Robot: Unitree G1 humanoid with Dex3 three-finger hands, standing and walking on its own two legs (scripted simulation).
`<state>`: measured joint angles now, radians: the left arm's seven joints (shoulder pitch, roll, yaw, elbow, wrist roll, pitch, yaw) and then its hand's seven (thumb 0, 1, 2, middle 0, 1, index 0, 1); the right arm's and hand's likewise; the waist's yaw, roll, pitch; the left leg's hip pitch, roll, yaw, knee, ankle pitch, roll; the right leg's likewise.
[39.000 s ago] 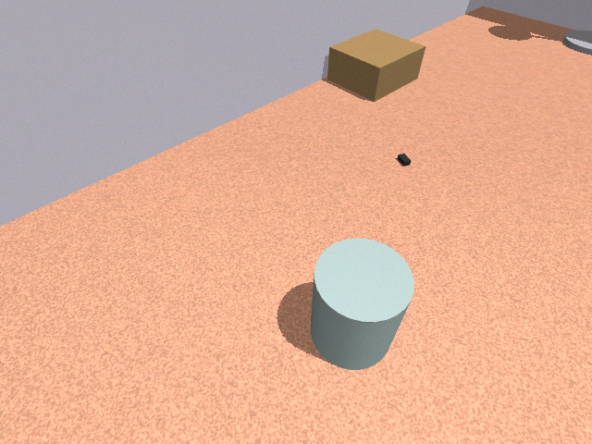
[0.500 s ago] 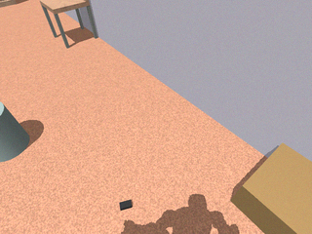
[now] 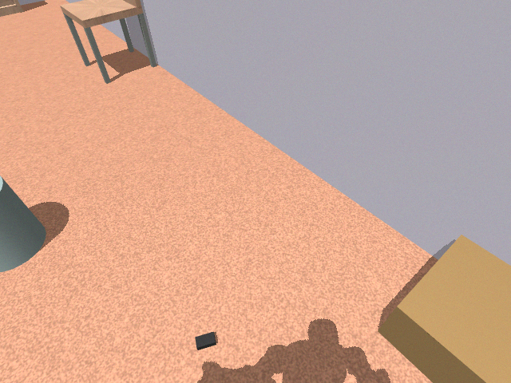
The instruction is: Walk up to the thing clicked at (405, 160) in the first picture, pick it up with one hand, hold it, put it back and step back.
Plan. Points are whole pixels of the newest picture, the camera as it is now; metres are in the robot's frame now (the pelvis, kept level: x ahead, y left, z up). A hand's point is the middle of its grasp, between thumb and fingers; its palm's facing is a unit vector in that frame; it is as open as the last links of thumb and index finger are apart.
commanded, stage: stand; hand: left
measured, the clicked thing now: (205, 340) +0.43 +0.22 -0.77
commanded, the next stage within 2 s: none
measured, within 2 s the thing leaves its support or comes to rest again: neither
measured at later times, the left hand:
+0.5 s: hand out of the picture +0.07 +0.24 -0.16, palm faces -0.02 -0.94 -0.33, open 7.4 cm
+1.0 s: hand out of the picture +0.06 +0.24 -0.15, palm faces -0.01 -0.94 -0.34, open 7.4 cm
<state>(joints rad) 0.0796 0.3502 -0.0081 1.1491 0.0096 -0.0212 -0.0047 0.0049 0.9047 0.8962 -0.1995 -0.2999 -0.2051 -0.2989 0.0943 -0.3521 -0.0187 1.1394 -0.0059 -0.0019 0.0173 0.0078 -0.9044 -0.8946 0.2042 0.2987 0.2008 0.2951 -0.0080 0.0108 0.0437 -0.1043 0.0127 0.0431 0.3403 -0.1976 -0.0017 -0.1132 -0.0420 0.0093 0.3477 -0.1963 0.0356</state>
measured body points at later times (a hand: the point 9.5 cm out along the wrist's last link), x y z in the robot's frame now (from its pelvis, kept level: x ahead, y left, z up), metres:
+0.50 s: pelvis +0.00 -0.01 +0.00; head +0.00 -0.01 +0.45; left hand +0.07 +0.29 -0.13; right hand +0.08 -0.31 -0.13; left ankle -0.01 +0.12 -0.75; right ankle +0.00 -0.14 -0.75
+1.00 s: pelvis +0.00 -0.01 +0.00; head +0.00 -0.01 +0.45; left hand +0.06 +0.29 -0.13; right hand +0.07 -0.31 -0.13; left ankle -0.01 +0.12 -0.75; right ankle +0.00 -0.14 -0.75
